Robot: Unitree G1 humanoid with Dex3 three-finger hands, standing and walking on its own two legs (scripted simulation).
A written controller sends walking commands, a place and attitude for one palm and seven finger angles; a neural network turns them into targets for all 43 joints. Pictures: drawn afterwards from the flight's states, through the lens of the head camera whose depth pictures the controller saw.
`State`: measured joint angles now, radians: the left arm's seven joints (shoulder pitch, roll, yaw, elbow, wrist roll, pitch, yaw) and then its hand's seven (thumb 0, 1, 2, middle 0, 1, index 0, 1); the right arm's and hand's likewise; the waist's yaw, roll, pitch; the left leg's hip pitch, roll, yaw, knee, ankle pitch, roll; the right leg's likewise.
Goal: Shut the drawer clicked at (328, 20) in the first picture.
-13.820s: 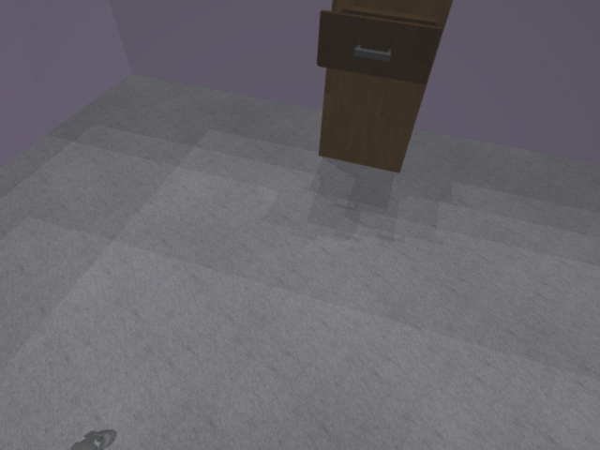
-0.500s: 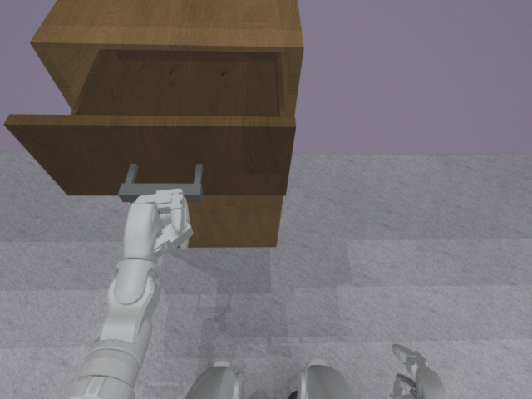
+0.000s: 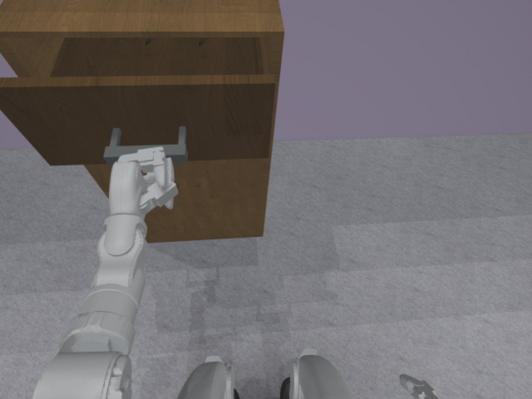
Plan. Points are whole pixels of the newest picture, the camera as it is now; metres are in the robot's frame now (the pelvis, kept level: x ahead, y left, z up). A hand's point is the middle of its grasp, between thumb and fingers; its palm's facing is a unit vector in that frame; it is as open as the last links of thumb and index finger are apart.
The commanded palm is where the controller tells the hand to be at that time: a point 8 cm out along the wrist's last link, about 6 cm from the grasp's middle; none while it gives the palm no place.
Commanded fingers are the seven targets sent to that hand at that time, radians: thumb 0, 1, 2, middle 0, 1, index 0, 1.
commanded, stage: push the drawer shut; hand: left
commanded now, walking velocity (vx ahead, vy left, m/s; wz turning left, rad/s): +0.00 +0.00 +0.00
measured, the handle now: (148, 144) +0.50 +0.18 +0.04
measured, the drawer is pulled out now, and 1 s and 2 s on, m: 0.11 0.00 0.00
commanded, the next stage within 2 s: pull the fist back off the drawer in 1.36 s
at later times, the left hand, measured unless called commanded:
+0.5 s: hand (176, 150) +0.49 +0.14 +0.04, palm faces +0.07 -1.00 -0.04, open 3.0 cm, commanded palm +0.47 +0.19 +0.05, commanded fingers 0.00 0.90 0.90 -1.40 -1.60 -1.40 -1.60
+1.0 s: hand (173, 127) +0.54 +0.15 +0.04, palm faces +0.06 -1.00 -0.03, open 2.9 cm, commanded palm +0.53 +0.19 +0.05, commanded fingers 0.00 0.90 0.90 -1.40 -1.60 -1.40 -1.60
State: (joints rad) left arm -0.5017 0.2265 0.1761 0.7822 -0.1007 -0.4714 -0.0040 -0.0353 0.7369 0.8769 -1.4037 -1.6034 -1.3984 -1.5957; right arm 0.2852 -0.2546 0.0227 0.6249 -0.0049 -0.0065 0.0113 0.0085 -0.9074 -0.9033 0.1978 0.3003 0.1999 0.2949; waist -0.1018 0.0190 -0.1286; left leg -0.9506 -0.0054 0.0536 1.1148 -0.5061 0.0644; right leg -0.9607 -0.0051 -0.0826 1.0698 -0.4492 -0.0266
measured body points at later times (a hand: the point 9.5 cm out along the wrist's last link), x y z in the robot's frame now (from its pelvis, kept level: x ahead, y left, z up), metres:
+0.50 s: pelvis +0.00 +0.00 -0.01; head +0.13 +0.01 +0.42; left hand +0.48 +0.19 +0.04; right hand +0.03 -0.26 -0.13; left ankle +0.01 +0.08 -0.65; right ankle +0.03 -0.11 -0.65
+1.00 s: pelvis +0.00 +0.00 -0.01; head +0.16 +0.02 +0.41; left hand +0.53 +0.20 +0.04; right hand -0.02 -0.26 -0.12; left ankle +0.01 +0.08 -0.65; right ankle +0.03 -0.11 -0.65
